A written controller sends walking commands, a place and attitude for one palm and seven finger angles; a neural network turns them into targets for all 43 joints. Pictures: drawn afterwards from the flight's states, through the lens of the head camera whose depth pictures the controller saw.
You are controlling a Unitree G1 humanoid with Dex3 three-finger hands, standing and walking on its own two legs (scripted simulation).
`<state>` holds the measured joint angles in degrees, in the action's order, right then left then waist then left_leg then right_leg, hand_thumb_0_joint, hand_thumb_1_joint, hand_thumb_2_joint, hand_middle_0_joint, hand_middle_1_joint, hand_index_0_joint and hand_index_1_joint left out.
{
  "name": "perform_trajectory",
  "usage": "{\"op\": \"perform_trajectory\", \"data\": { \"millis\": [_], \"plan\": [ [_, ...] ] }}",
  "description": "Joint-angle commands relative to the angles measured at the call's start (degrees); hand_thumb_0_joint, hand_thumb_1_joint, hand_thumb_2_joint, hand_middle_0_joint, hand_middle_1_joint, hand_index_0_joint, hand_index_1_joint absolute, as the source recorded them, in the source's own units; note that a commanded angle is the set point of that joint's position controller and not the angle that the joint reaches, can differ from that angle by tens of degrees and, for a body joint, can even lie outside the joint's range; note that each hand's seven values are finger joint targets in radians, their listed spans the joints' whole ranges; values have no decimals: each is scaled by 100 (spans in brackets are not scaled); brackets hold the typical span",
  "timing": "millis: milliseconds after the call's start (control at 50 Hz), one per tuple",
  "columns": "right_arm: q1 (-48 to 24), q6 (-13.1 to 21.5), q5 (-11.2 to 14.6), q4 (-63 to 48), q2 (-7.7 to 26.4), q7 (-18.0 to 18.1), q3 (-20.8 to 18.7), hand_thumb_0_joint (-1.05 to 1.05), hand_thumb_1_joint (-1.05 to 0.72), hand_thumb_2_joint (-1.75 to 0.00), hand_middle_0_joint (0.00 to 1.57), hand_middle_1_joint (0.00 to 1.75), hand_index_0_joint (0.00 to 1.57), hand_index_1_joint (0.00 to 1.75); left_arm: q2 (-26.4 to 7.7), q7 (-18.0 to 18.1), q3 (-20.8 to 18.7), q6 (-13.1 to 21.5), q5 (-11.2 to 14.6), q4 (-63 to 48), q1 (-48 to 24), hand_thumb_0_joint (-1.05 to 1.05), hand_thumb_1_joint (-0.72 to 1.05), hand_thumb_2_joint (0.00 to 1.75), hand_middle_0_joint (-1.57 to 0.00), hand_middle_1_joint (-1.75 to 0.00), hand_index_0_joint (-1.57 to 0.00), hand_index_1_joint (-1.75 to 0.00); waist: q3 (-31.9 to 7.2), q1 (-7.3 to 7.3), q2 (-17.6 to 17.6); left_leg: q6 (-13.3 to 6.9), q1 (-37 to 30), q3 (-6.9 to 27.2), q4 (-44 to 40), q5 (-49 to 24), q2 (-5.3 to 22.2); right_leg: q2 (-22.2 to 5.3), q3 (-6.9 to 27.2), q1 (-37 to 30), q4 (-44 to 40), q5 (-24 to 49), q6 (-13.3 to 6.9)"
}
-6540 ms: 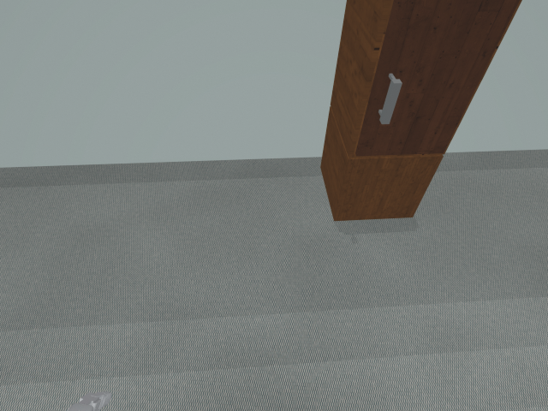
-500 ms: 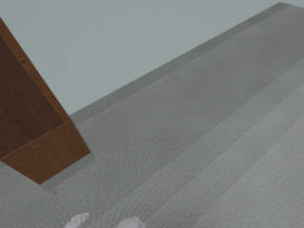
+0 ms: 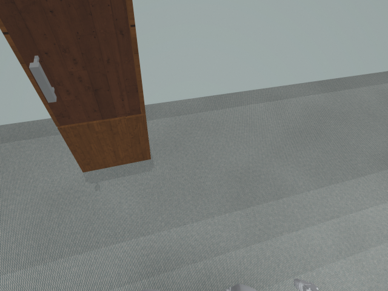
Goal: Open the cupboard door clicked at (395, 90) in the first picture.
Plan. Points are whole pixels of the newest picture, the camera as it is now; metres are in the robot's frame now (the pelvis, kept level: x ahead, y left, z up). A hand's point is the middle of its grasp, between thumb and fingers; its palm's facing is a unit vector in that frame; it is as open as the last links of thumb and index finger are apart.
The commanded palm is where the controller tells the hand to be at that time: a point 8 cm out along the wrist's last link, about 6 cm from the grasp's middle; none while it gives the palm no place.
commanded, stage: turn to face it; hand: left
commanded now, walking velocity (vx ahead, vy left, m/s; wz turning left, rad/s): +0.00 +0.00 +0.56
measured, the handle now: (44, 79) +0.72 +0.58 -0.08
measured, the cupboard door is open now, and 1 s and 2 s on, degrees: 0 0 0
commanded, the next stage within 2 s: take the last steps up to it in 0.54 s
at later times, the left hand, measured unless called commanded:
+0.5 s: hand out of the picture +0.05 +0.16 -0.13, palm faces +0.23 -0.93 -0.29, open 7.3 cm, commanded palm none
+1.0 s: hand out of the picture -0.15 +0.18 -0.17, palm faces +0.45 -0.87 -0.21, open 7.4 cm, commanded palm none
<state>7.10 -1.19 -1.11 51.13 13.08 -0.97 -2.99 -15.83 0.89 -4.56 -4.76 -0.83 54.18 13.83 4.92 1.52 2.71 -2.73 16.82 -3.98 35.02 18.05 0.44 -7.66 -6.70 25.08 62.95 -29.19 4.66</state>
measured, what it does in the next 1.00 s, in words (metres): steps on the spot, turning left: right foot, then left foot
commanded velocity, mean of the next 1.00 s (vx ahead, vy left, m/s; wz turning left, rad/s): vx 0.11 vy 0.03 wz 0.25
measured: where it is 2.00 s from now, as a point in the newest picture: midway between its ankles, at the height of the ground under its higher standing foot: (155, 272)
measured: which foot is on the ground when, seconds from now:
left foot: down 0.00-0.40, up 0.42-0.88, down 0.90-1.00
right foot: up 0.00-0.38, down 0.40-0.90, up 0.92-1.00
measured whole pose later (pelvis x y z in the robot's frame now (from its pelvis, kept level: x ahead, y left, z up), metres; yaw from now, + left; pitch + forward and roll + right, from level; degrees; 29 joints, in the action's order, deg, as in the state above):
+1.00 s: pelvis -0.02 +0.02 +0.01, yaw +21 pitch -2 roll -1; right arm 11.6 1.4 -1.3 55.7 10.6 -0.3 -1.6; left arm -13.5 0.2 -3.2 -2.7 -1.6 63.4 22.9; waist 0.2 3.2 2.2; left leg -2.8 7.9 -6.3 29.3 19.9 0.5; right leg -6.2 -6.0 21.1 56.1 -26.5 1.2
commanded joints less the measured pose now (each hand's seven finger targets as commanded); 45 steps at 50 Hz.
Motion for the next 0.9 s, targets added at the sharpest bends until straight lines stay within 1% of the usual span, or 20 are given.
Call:
{"op": "perform_trajectory", "data": {
  "millis": [0, 100, 220, 300, 340, 360, 380, 400, 420, 440, 460, 480, 520, 640, 760, 780, 820, 840, 860, 880],
  "plan": [
    [184, 69, 1, -315, 1129, 153, -264, 0, -90, -90, 20, 30, 20, 30, -392, -42, -97, 269, -19, -584, -273, 0, 90, 90, -20, -30, -20, -30, -603, -229, -1046, -532, -790, 1527, -1580, -2730, 1251, 27, 531, 640, 375, 712, 104],
    [446, 57, -4, -274, 1136, 142, -295, 0, -90, -90, 20, 30, 20, 30, -372, 7, -71, 258, -10, -679, -448, 0, 90, 90, -20, -30, -20, -30, -714, -311, -899, -680, -987, 1929, -1654, -2369, 1248, 149, 632, 550, -257, 706, 175],
    [649, 4, -45, -216, 1115, 132, -336, 0, -90, -90, 20, 30, 20, 30, -240, 43, -13, 286, 20, -865, -784, 0, 90, 90, -20, -30, -20, -30, -728, -422, -1134, -793, -915, 2419, -1541, -2310, 1215, 389, 642, 167, -1222, 368, 94],
    [515, -30, -52, -241, 1068, 124, -344, 0, -90, -90, 20, 30, 20, 30, -173, 72, 21, 347, 68, -796, -443, 0, 90, 90, -20, -30, -20, -30, -898, -260, -1194, -684, -567, 2504, -1225, -2831, 1026, 659, 531, -794, -2505, 647, -26],
    [433, -28, 9, -244, 972, 105, -334, 0, -90, -90, 20, 30, 20, 30, -281, 98, 3, 432, 70, -688, -75, 0, 90, 90, -20, -30, -20, -30, -1024, -51, -826, -359, -58, 2330, -810, -2467, 742, 601, 503, -1797, -3895, 1679, -70],
    [512, -17, 55, -263, 723, 80, -300, 0, -90, -90, 20, 30, 20, 30, -532, 127, -49, 490, 28, -659, 104, 0, 90, 90, -20, -30, -20, -30, -1142, 12, -220, -33, 633, 1993, -302, -1459, 397, -46, 1076, -2586, -4446, 1931, -237],
    [507, -12, 80, -384, 349, 65, -233, 0, -90, -90, 20, 30, 20, 30, -1029, 160, -142, 531, -66, -636, 186, 0, 90, 90, -20, -30, -20, -30, -1029, 65, 1375, 423, 1676, 887, 862, 695, -451, -1519, 2494, -2924, -4674, 2531, -842],
    [390, -63, 26, -419, 597, 95, -305, 0, -90, -90, 20, 30, 20, 30, -1125, 155, -116, 494, -45, -724, 135, 0, 90, 90, -20, -30, -20, -30, -941, 103, 1055, 457, 1539, 887, 2040, 1615, -384, -2127, 2688, -2062, -4691, 2968, -1371],
    [361, -140, -14, -326, 605, 81, -323, 0, -90, -90, 20, 30, 20, 30, -837, 177, -90, 498, -33, -763, -167, 0, 90, 90, -20, -30, -20, -30, -633, -57, 607, 444, 1533, 1073, 2733, 1286, -227, -1763, 2168, -1646, -4733, 2784, -1426],
    [480, -200, -18, -203, 575, 67, -330, 0, -90, -90, 20, 30, 20, 30, -701, 194, -85, 492, -22, -776, -446, 0, 90, 90, -20, -30, -20, -30, -512, -199, 802, 462, 1529, 1031, 3072, 1084, -166, -1515, 1994, -1422, -4740, 2597, -1310],
    [546, -224, -25, -48, 569, 41, -330, 0, -90, -90, 20, 30, 20, 30, -569, 160, -12, 496, -11, -784, -595, 0, 90, 90, -20, -30, -20, -30, -277, -283, 501, 510, 1498, 918, 3369, 696, -89, -1176, 1554, -1290, -4656, 2583, -1174],
    [691, -230, -25, 42, 522, 18, -318, 0, -90, -90, 20, 30, 20, 30, -449, 141, 29, 525, -7, -777, -660, 0, 90, 90, -20, -30, -20, -30, -172, -351, 607, 551, 1505, 817, 3489, 412, -41, -999, 1201, -1226, -4628, 2653, -1092],
    [706, -231, -17, 103, 465, 8, -287, 0, -90, -90, 20, 30, 20, 30, -411, 124, 48, 551, -16, -682, -418, 0, 90, 90, -20, -30, -20, -30, -168, -281, 664, 617, 1474, 690, 3405, 202, -34, -854, 914, -1335, -4612, 2695, -1010],
    [171, -196, 7, 86, 341, 18, -185, 0, -90, -90, 20, 30, 20, 30, -524, 120, -9, 566, -86, -276, 381, 0, 90, 90, -20, -30, -20, -30, -267, 98, 819, 689, 1235, 373, 2092, 651, 87, -1072, 980, -1932, -4551, 3039, -1178],
    [-180, -10, 16, -9, 284, -69, -78, 0, -90, -90, 20, 30, 20, 30, -749, 52, -97, 655, -133, 123, 849, 0, 90, 90, -20, -30, -20, -30, -425, 309, 860, 501, 899, 88, 768, 981, 191, -1448, 1340, -2272, -4736, 1705, -1297],
    [-113, 20, 18, 15, 261, -72, -69, 0, -90, -90, 20, 30, 20, 30, -741, 42, -98, 655, -132, 159, 831, 0, 90, 90, -20, -30, -20, -30, -415, 268, 825, 456, 596, 4, 449, 922, 158, -1429, 1288, -2077, -4716, 1560, -1264],
    [454, 97, 18, 208, 225, -47, -34, 0, -90, -90, 20, 30, 20, 30, -715, 21, -89, 622, -93, 206, 541, 0, 90, 90, -20, -30, -20, -30, -429, -66, 648, 388, -612, -271, -667, 207, 21, -1115, 781, -1287, -4380, 1054, -972],
    [845, 156, 27, 342, 374, -20, -62, 0, -90, -90, 20, 30, 20, 30, -580, 0, -54, 598, -51, 204, 441, 0, 90, 90, -20, -30, -20, -30, -518, -279, 29, 345, -1522, -190, -1337, -61, 43, -819, 437, -665, -3842, 756, -726],
    [1410, 211, -7, 496, 847, 48, -174, 0, -90, -90, 20, 30, 20, 30, -252, -32, 6, 560, -10, 104, 350, 0, 90, 90, -20, -30, -20, -30, -724, -563, -1352, -4, -2369, 1182, -1847, 511, 1058, -195, -159, 338, -2505, 294, -396],
    [1898, 202, -31, 606, 1286, 95, -267, 0, -90, -90, 20, 30, 20, 30, 98, -54, 134, 556, -35, -126, 83, 0, 90, 90, -20, -30, -20, -30, -448, -733, -2503, -532, -2526, 2583, -2368, 395, 2116, 355, -395, 1433, -1126, -623, -197]
  ]
}}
